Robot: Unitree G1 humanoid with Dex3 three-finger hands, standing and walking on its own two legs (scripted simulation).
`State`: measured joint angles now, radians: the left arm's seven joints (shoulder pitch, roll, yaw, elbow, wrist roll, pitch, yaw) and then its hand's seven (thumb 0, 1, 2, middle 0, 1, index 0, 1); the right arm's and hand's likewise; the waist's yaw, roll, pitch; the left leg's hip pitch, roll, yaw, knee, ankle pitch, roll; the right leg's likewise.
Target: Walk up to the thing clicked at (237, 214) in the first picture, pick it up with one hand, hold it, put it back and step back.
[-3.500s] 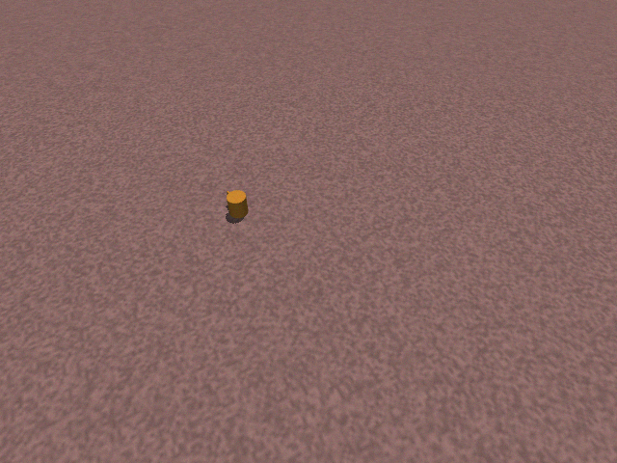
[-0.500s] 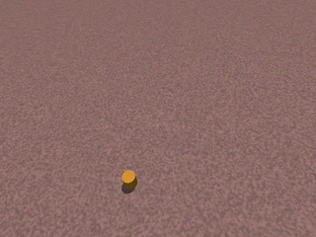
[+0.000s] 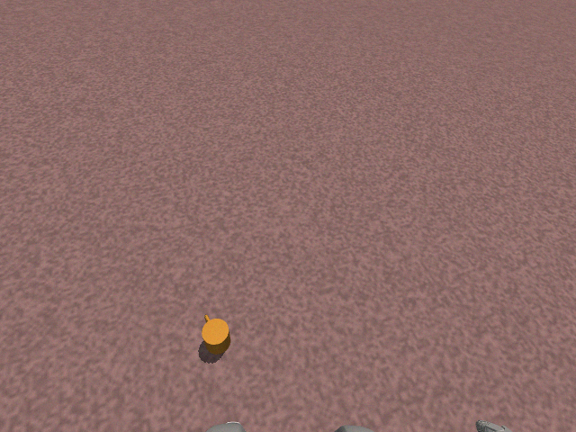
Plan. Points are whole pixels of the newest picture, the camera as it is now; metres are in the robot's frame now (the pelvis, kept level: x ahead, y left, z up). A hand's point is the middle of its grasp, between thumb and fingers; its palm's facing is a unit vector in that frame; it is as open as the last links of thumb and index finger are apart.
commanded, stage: walk up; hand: left
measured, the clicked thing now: (214, 332) +0.51 +0.23 -0.71
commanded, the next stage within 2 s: stand in 1.78 s
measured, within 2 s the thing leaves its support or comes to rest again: neither
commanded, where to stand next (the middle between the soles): +0.11 -0.01 m, yaw -1 degrees
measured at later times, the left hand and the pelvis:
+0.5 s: hand out of the picture +0.09 +0.25 -0.13, palm faces -0.03 -0.91 -0.41, open 7.4 cm; pelvis +0.03 -0.02 +0.00, yaw +0 degrees
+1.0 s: hand (114, 426) +0.15 +0.26 -0.14, palm faces -0.01 -0.94 -0.35, open 7.4 cm; pelvis +0.06 +0.00 +0.01, yaw +0 degrees
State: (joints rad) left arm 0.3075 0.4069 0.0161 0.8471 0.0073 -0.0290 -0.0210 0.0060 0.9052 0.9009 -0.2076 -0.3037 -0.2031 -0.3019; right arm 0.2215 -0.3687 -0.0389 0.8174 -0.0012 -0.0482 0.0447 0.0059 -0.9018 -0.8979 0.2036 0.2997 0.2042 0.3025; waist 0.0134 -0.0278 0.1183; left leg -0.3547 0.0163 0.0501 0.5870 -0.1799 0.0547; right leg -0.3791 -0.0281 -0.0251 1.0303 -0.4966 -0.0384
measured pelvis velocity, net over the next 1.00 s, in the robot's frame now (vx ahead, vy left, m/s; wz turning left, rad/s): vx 0.06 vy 0.00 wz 0.00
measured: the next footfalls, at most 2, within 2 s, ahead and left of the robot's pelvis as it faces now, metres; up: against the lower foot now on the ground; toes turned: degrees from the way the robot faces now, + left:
right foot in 0.24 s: +0.11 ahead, -0.14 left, +0.00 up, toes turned -4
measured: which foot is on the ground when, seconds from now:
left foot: down 0.00-1.00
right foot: up 0.00-0.22, down 0.24-1.00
